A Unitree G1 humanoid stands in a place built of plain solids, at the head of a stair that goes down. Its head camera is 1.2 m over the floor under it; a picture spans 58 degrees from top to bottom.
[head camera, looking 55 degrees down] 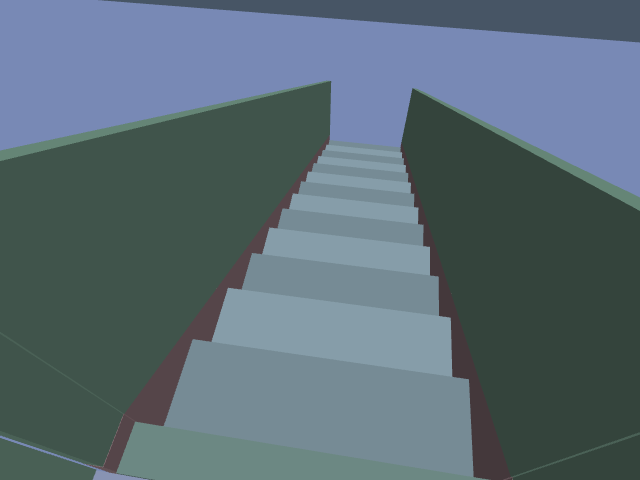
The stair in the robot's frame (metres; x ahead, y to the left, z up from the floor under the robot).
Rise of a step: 0.21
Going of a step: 0.32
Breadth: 0.93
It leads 8 degrees to the right of straight ahead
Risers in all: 14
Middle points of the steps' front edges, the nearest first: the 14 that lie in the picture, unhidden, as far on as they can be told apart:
0.19 0.02 0.00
0.50 -0.02 -0.20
0.82 -0.07 -0.41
1.13 -0.12 -0.62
1.44 -0.16 -0.82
1.75 -0.21 -1.03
2.07 -0.26 -1.24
2.38 -0.30 -1.45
2.69 -0.35 -1.65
3.00 -0.40 -1.86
3.32 -0.44 -2.07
3.63 -0.49 -2.27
3.94 -0.54 -2.48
4.25 -0.58 -2.69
